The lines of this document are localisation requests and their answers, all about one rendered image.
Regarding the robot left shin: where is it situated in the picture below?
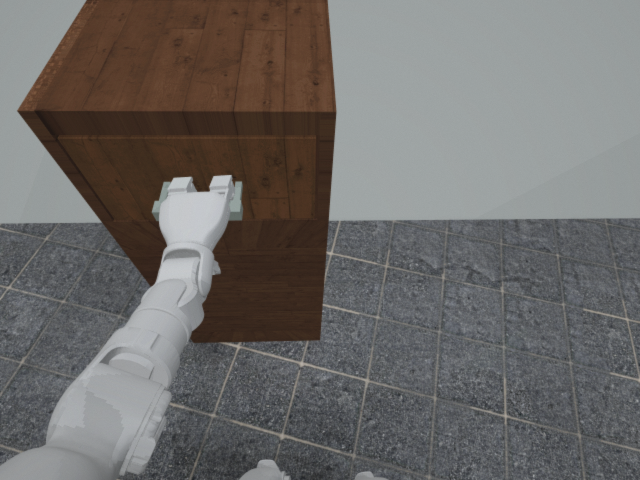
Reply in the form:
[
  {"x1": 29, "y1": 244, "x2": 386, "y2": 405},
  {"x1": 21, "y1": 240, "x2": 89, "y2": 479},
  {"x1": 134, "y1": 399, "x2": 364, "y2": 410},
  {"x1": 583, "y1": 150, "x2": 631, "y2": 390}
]
[{"x1": 257, "y1": 460, "x2": 279, "y2": 470}]

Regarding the robot left hand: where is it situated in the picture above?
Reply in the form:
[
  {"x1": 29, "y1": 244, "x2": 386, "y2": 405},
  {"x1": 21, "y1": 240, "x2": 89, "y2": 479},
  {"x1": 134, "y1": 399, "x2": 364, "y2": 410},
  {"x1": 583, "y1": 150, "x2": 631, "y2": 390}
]
[{"x1": 159, "y1": 175, "x2": 235, "y2": 275}]

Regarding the robot left upper arm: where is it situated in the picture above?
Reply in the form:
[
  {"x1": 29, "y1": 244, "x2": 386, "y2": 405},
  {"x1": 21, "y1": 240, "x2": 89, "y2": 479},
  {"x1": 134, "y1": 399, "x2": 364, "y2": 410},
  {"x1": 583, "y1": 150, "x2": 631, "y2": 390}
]
[{"x1": 0, "y1": 363, "x2": 172, "y2": 480}]

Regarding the drawer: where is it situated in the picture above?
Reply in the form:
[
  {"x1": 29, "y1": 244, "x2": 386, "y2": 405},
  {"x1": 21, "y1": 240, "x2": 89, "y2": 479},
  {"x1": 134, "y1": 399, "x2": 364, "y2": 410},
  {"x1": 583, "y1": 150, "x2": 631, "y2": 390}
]
[{"x1": 57, "y1": 135, "x2": 316, "y2": 220}]

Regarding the left robot forearm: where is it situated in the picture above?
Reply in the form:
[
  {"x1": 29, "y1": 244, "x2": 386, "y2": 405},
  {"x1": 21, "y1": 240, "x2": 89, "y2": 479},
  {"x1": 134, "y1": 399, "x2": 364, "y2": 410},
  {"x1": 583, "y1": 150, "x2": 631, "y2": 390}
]
[{"x1": 46, "y1": 242, "x2": 214, "y2": 444}]

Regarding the cabinet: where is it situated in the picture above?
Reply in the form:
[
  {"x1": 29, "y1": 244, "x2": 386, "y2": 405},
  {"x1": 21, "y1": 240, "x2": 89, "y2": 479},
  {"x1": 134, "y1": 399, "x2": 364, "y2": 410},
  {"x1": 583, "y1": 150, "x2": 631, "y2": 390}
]
[{"x1": 17, "y1": 0, "x2": 336, "y2": 343}]

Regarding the handle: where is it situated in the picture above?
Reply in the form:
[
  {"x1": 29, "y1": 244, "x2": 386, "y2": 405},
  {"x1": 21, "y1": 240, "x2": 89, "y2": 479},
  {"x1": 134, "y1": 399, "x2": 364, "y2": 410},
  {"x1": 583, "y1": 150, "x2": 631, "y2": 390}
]
[{"x1": 152, "y1": 181, "x2": 243, "y2": 221}]

